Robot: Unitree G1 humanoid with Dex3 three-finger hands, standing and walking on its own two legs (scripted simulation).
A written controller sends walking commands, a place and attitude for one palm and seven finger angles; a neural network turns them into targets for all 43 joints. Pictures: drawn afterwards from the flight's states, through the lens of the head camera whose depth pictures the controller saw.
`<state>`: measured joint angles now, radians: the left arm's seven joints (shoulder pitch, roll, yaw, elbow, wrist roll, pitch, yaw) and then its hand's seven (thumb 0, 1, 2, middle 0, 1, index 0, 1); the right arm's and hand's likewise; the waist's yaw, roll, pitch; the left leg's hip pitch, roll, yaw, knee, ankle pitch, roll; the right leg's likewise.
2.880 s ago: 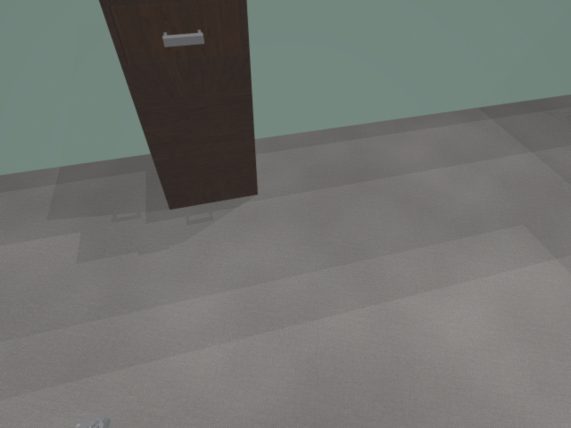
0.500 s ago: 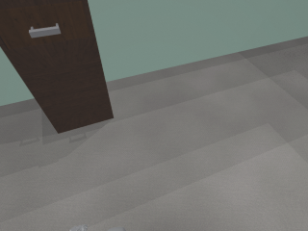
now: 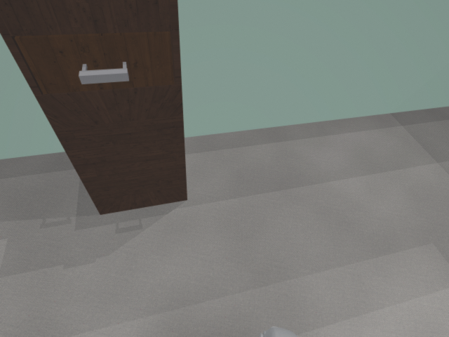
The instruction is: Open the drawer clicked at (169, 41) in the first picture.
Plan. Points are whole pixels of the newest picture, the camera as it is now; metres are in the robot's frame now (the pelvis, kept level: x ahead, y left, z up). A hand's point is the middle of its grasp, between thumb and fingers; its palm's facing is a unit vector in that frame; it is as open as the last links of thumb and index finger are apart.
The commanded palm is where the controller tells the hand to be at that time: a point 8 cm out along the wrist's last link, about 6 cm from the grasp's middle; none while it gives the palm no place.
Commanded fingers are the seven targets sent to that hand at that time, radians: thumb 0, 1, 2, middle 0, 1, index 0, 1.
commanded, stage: turn to face it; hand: left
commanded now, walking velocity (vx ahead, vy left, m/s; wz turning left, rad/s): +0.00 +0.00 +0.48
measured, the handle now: (104, 71) +0.75 +0.39 +0.02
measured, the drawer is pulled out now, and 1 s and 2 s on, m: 0.00 0.00 0.00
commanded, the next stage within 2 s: take the last steps up to it in 0.46 s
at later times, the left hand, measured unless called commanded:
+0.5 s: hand out of the picture +0.12 +0.15 -0.16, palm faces +0.26 -0.94 -0.25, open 7.3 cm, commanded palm none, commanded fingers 0.00 0.90 0.90 -0.20 -0.30 -0.20 -0.30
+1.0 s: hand out of the picture +0.06 +0.21 -0.18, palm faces +0.34 -0.93 -0.17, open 7.4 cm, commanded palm none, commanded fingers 0.00 0.90 0.90 -0.20 -0.30 -0.20 -0.30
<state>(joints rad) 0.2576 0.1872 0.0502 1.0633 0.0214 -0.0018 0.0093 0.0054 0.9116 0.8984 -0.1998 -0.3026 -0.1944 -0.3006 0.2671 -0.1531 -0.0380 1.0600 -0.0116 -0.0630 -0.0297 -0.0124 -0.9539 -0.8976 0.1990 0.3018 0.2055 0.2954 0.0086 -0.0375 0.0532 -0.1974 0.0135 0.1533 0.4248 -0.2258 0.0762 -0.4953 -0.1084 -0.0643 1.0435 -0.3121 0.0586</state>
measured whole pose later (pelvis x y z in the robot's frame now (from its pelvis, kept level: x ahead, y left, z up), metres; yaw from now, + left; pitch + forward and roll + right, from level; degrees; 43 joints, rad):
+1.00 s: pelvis +0.12 +0.03 +0.00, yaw +18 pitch -2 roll -1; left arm 0.29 0.20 0.05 1.09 0.03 0.03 -0.01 0.01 0.91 0.90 -0.20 -0.30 -0.19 -0.30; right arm 0.38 -0.13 -0.02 1.10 -0.01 -0.04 -0.03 0.00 -0.92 -0.90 0.20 0.30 0.21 0.30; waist 0.00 -0.04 0.02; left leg -0.05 -0.04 0.09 0.30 -0.22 0.08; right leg -0.49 -0.12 -0.05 0.98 -0.25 0.05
